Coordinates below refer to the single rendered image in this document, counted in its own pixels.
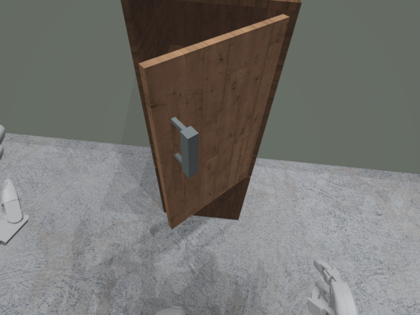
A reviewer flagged left robot hand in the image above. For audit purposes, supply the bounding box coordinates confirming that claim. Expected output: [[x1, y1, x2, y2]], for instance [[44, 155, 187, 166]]
[[0, 125, 29, 246]]

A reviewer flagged handle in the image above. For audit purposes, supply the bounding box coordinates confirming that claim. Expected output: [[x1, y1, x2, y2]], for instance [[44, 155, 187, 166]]
[[171, 117, 199, 178]]

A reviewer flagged right robot hand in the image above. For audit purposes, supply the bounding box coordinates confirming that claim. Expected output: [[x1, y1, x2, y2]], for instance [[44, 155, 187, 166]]
[[307, 259, 359, 315]]

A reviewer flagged cupboard door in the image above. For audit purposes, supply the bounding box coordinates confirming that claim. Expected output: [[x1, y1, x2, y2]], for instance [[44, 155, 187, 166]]
[[138, 14, 289, 229]]

